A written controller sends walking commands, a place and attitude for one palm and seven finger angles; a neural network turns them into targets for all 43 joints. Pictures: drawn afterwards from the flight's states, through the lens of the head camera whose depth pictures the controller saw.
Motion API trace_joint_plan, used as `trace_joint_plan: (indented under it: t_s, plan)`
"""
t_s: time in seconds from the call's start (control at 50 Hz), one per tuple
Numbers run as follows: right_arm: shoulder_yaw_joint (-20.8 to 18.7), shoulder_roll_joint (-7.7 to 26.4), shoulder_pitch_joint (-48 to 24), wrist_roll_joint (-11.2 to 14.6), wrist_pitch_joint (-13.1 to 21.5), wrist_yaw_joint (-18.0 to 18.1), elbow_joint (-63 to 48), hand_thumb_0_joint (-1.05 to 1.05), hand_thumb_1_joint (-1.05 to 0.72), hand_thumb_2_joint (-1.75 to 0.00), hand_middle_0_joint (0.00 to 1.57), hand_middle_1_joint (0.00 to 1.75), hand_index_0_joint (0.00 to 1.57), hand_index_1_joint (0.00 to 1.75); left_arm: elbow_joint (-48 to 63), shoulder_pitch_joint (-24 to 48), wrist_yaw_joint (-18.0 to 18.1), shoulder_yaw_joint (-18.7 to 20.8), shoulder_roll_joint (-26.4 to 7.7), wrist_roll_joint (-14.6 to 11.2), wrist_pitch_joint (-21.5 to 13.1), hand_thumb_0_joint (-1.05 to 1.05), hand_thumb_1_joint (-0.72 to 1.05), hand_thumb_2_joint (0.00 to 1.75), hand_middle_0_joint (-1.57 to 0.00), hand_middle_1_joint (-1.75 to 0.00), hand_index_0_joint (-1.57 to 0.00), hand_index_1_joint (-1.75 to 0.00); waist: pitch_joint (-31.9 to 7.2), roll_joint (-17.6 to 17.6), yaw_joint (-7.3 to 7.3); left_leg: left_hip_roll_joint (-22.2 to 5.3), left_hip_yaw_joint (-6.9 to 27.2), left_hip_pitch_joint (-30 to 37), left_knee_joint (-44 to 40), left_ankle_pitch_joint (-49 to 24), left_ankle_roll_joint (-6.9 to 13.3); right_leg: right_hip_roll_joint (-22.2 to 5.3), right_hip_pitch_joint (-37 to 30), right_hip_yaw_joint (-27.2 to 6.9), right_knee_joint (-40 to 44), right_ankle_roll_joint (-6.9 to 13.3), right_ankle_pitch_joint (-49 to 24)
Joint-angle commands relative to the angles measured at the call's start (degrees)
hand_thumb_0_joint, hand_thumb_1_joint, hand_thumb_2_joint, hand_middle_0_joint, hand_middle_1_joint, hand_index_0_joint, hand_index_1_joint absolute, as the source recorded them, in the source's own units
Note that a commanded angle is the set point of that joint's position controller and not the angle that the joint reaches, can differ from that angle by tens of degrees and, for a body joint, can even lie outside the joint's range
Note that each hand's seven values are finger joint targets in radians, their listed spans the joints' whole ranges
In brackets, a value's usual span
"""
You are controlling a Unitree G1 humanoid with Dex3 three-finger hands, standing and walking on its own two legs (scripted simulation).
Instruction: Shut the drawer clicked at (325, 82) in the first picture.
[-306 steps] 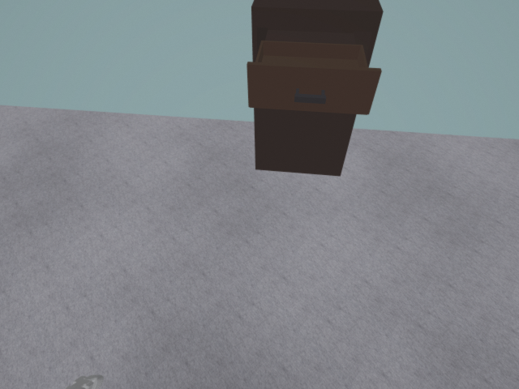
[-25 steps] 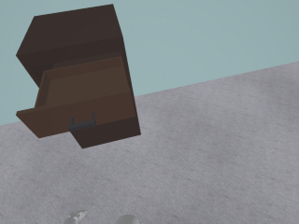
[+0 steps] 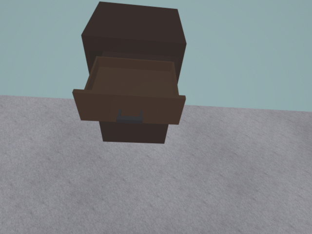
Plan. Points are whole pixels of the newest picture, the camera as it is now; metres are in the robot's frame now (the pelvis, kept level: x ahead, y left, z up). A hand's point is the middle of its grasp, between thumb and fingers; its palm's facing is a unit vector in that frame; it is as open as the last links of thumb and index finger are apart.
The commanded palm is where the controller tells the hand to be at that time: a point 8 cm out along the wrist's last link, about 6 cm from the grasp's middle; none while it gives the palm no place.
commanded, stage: take the last steps up to it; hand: left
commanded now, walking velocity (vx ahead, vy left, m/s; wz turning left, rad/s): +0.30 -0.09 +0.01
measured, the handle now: (130, 115) +0.55 +0.15 -0.09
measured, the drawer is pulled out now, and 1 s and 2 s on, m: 0.30 0.30 0.30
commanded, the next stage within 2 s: come to a stop and stand still in 0.88 s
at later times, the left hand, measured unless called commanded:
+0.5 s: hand (125, 223) +0.18 +0.10 -0.17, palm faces +0.01 -0.98 -0.20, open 7.4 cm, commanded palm none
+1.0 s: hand out of the picture +0.12 +0.07 -0.19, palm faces +0.18 -0.98 -0.12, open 7.4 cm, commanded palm none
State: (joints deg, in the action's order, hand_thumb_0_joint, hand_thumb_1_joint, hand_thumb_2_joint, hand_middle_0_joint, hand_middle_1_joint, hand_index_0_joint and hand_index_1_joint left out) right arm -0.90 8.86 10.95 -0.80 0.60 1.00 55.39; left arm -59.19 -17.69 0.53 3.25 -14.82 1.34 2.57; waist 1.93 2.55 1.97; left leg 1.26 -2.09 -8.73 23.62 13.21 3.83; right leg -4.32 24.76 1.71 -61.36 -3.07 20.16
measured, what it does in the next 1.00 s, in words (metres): walks ahead: right foot, then left foot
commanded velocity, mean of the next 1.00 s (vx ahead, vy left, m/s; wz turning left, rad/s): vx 0.23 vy -0.04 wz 0.04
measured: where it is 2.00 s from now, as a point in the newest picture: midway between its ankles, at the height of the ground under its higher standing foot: outside the picture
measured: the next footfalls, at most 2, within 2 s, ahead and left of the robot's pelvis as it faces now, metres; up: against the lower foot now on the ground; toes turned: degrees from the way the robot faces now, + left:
right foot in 0.44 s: +0.16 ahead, -0.19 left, +0.00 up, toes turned -5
left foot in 0.94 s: +0.35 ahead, +0.03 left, +0.00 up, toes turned +9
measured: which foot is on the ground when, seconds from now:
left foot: down 0.00-0.44, up 0.46-0.92, down 0.94-1.00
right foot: up 0.00-0.42, down 0.44-0.94, up 0.96-1.00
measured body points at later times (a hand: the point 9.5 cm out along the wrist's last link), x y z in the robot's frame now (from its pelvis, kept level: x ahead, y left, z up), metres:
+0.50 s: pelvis +0.08 -0.08 -0.01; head +0.09 -0.10 +0.44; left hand +0.18 +0.15 -0.15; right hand -0.04 -0.29 -0.17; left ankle +0.00 +0.06 -0.72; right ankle +0.12 -0.18 -0.75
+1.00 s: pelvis +0.25 -0.06 -0.02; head +0.27 -0.04 +0.43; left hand +0.11 +0.12 -0.18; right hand +0.40 -0.27 -0.15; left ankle +0.31 +0.02 -0.75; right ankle +0.13 -0.18 -0.71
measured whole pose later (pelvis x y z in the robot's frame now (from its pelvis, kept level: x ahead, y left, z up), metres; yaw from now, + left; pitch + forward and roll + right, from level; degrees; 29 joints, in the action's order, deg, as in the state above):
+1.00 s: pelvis +0.25 -0.06 -0.02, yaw +2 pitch -2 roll +0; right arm -1.6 8.3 3.6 -1.2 3.4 0.3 56.6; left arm -67.7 -27.7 1.4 1.1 -6.0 0.5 -1.8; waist 4.5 1.4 4.1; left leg -1.2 -7.5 -20.2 35.0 12.8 3.9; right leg -2.3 9.6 4.5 -50.0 1.0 29.8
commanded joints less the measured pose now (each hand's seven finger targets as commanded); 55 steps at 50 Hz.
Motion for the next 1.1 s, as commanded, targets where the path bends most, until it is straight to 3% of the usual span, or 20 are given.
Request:
trace_joint_plan:
  t_s: [0.0, 0.26, 0.34, 0.38, 0.4, 0.42, 0.44, 0.48, 0.54, 0.64, 0.8, 0.84, 0.88, 0.9, 0.92, 0.94, 0.96, 1.0, 1.04, 1.08]
  plan:
    - [-2.71, 9.25, 9.65, 0.09, 1.79, 0.83, 0.85, 0.0, -0.9, -0.9, 0.2, 0.3, 0.2, 0.3, 2.73, 1.6, -0.48, -0.32, -1.87, 0.5, -2.08, 0.0, 0.9, 0.9, -0.2, -0.3, -0.2, -0.3, 2.06, -7.62, -3.69, -15.64, 16.12, 5.9, -14.24, 0.76, 5.76, -1.13, 9.78, -1.46, 1.11, -0.26, -2.71]
    - [-3.45, 9.51, 15.92, -0.97, 2.37, 0.9, 5.66, 0.0, -0.9, -0.9, 0.2, 0.3, 0.2, 0.3, 5.18, 11.98, -1.9, 0.26, 0.98, 0.03, -2.84, 0.0, 0.9, 0.9, -0.2, -0.3, -0.2, -0.3, 5.71, -9.09, -5.48, -17.13, 16.87, 1.68, -16.85, 9.59, 6.79, -1.23, 6.26, 0.24, 18.06, 1.23, -3.19]
    - [-3.55, 9.6, 15.06, -1.12, 2.09, 0.74, 6.49, 0.0, -0.9, -0.9, 0.2, 0.3, 0.2, 0.3, 4.66, 9.74, -2.01, 0.71, 1.97, -0.12, -3.57, 0.0, 0.9, 0.9, -0.2, -0.3, -0.2, -0.3, 4.33, -10.03, -3.81, -16.14, 13.81, -2.89, -12.49, 7.24, 5.53, 0.88, -4.63, 2.53, 26.38, 1.73, -3.68]
    - [-3.23, 8.23, 15.06, -0.93, 1.96, 0.67, 7.16, 0.0, -0.9, -0.9, 0.2, 0.3, 0.2, 0.3, 1.92, 2.92, -1.68, 1.21, 0.95, -0.01, -4.34, 0.0, 0.9, 0.9, -0.2, -0.3, -0.2, -0.3, 1.55, -4.77, -0.77, -12.3, 10.25, -7.63, -3.42, 6.05, 2.52, 2.77, -18.32, 3.84, 35.33, 2.33, -7.7]
    - [-2.92, 6.29, 15.45, -0.48, 2.21, 0.37, 7.22, 0.0, -0.9, -0.9, 0.2, 0.3, 0.2, 0.3, -0.13, -3.3, -1.26, 1.79, -1.85, 0.14, -5.01, 0.0, 0.9, 0.9, -0.2, -0.3, -0.2, -0.3, -1.18, 0.06, 1.83, -8.65, 5.73, -14.68, 7.22, 7.58, 0.37, -2.01, -29.13, -1.93, 39.3, 3.99, -3.48]
    - [-1.9, 2.21, 15.59, -0.03, 2.57, 0.0, 5.67, 0.0, -0.9, -0.9, 0.2, 0.3, 0.2, 0.3, -1.95, -9.88, -0.63, 2.8, -7.3, 0.31, -5.59, 0.0, 0.9, 0.9, -0.2, -0.3, -0.2, -0.3, -4.04, 13.38, 3.78, -1.63, -2.05, -27.11, 24.01, 16.41, -2.29, -15.79, -38.33, -20.53, 45.63, 9.29, 4.23]
    - [-2.22, 5.19, 11.61, -0.27, 2.26, -0.18, 3.42, 0.0, -0.9, -0.9, 0.2, 0.3, 0.2, 0.3, -2.01, -13.28, -0.24, 2.78, -9.25, -0.68, -5.36, 0.0, 0.9, 0.9, -0.2, -0.3, -0.2, -0.3, -4.08, 11.3, 5.19, -2.68, 0.83, -29.77, 34.79, 21.37, -1.77, -20.69, -32.66, -29.37, 51.83, 12.71, 10.69]
    - [-3.19, 5.13, 9.5, -0.54, 1.65, -0.73, 3.55, 0.0, -0.9, -0.9, 0.2, 0.3, 0.2, 0.3, -0.66, -5.15, 0.25, 2.03, -4.88, -0.65, -5.44, 0.0, 0.9, 0.9, -0.2, -0.3, -0.2, -0.3, 1.48, 8.09, 1.51, -6.78, 2.71, -30.17, 42.56, 12.05, -1.45, -18.29, -21.49, -25.59, 54.98, 13.19, 18.64]
    - [-3.11, 2.16, 12.32, -0.98, 0.72, -1.17, 5.53, 0.0, -0.9, -0.9, 0.2, 0.3, 0.2, 0.3, -0.08, -1.11, 0.5, 0.08, 1.3, -0.47, -6.4, 0.0, 0.9, 0.9, -0.2, -0.3, -0.2, -0.3, 4.0, 2.8, -2.9, -8.16, 1.38, -24.75, 40.41, 2.37, -3.32, -11.35, -14.29, -8.89, 53.97, 10.59, -1.57]
    - [-3.29, 2.25, 7.4, -0.9, 0.22, -1.68, 3.43, 0.0, -0.9, -0.9, 0.2, 0.3, 0.2, 0.3, -1.33, -4.97, 0.65, -0.41, 1.77, -0.26, -7.6, 0.0, 0.9, 0.9, -0.2, -0.3, -0.2, -0.3, 4.6, 3.57, -2.93, -8.39, 0.1, -26.84, 34.47, -1.52, -4.66, -10.52, -16.45, -5.05, 53.74, 12.44, -15.41]
    - [-1.83, 1.59, -6.72, -0.26, 1.45, -2.36, -0.39, 0.0, -0.9, -0.9, 0.2, 0.3, 0.2, 0.3, -5.44, -11.59, 1.18, -0.9, 0.33, 0.02, -7.41, 0.0, 0.9, 0.9, -0.2, -0.3, -0.2, -0.3, 5.21, 4.01, 0.62, -5.05, -3.49, -21.08, 17.13, -0.58, -3.67, -10.7, -22.26, -3.06, 47.65, 11.55, -36.14]
    - [-1.66, 1.9, -6.0, -0.2, 1.8, -2.05, -0.2, 0.0, -0.9, -0.9, 0.2, 0.3, 0.2, 0.3, -6.01, -11.73, 1.35, -0.73, -0.19, 0.02, -7.08, 0.0, 0.9, 0.9, -0.2, -0.3, -0.2, -0.3, 4.06, 3.93, -0.22, -3.49, -4.33, -16.33, 13.22, 0.29, -2.63, -10.42, -23.49, -1.97, 43.74, 10.95, -41.71]
    - [-1.95, 3.29, 2.89, -0.56, 2.35, -1.17, 2.7, 0.0, -0.9, -0.9, 0.2, 0.3, 0.2, 0.3, -6.01, -10.49, 1.36, -0.68, -0.4, -0.26, -6.78, 0.0, 0.9, 0.9, -0.2, -0.3, -0.2, -0.3, -0.18, 2.69, -4.38, -0.54, -5.79, -2.16, 4.98, -5.76, -1.42, -7.36, -20.37, 0.91, 31.67, 8.81, -45.79]
    - [-2.55, 6.56, 9.35, -0.96, 2.71, -0.56, 4.33, 0.0, -0.9, -0.9, 0.2, 0.3, 0.2, 0.3, -5.51, -11.17, 1.21, -0.93, 0.64, -0.63, -6.63, 0.0, 0.9, 0.9, -0.2, -0.3, -0.2, -0.3, -4.6, -0.59, -6.72, -5.84, -0.62, 11.04, 4.13, -14.81, 0.66, -4.85, -12.12, 1.87, 20.57, 6.91, -36.07]
    - [-3.83, 12.42, 14.66, -1.32, 2.9, 0.09, 5.1, 0.0, -0.9, -0.9, 0.2, 0.3, 0.2, 0.3, -4.87, -13.99, 1.02, -1.32, 3.74, -1.27, -6.57, 0.0, 0.9, 0.9, -0.2, -0.3, -0.2, -0.3, -11.5, -13.16, -7.22, -21.43, 17.5, 23.59, 3.75, -29.22, 7.79, 1.95, 1.35, 5.81, 5.1, 4.27, -4.92]
    - [-3.92, 13.81, 16.51, -0.1, 2.21, 0.15, 5.23, 0.0, -0.9, -0.9, 0.2, 0.3, 0.2, 0.3, -3.35, -11.98, 1.25, -1.35, 3.35, -0.58, -6.92, 0.0, 0.9, 0.9, -0.2, -0.3, -0.2, -0.3, -11.46, -11.82, -7.0, -26.48, 21.38, 19.33, -1.0, -33.27, 12.06, 3.55, 3.64, 3.02, -5.43, 4.79, 15.27]
    - [-3.66, 13.67, 13.12, 0.32, 2.42, 0.74, 4.29, 0.0, -0.9, -0.9, 0.2, 0.3, 0.2, 0.3, -2.64, -10.22, 1.5, -1.28, 3.1, -0.85, -6.05, 0.0, 0.9, 0.9, -0.2, -0.3, -0.2, -0.3, -10.31, -10.31, -5.95, -27.8, 22.8, 15.17, -2.9, -29.02, 13.11, 1.96, 6.49, 0.04, -10.58, 4.37, 14.61]
    - [-2.05, 7.13, 3.52, 0.15, 2.34, 1.07, 2.37, 0.0, -0.9, -0.9, 0.2, 0.3, 0.2, 0.3, -3.76, -7.52, 1.46, -1.08, 4.32, -0.53, -4.85, 0.0, 0.9, 0.9, -0.2, -0.3, -0.2, -0.3, -0.59, -5.49, -2.55, -22.2, 14.26, -0.54, -7.25, -26.16, 9.34, -1.77, 3.48, -2.59, -6.7, 2.89, 7.2]
    - [-0.62, 4.35, -0.92, 0.32, 2.46, 1.32, 2.16, 0.0, -0.9, -0.9, 0.2, 0.3, 0.2, 0.3, -5.55, -11.27, 1.53, -1.66, 6.77, -0.59, -2.99, 0.0, 0.9, 0.9, -0.2, -0.3, -0.2, -0.3, -0.07, -6.41, 0.88, -17.56, 5.85, -8.43, -8.11, -31.5, 5.98, -2.08, -5.59, -2.1, 2.92, 1.36, 2.37]
    - [-0.84, 4.3, -1.62, 0.42, 1.98, 1.54, 2.51, 0.0, -0.9, -0.9, 0.2, 0.3, 0.2, 0.3, -6.03, -13.07, 1.98, -1.68, 6.55, -0.47, -1.75, 0.0, 0.9, 0.9, -0.2, -0.3, -0.2, -0.3, -0.78, -6.28, 1.65, -16.89, 4.39, -9.91, -8.62, -29.73, 5.64, -1.34, -8.63, -1.15, 8.0, 0.86, 0.77]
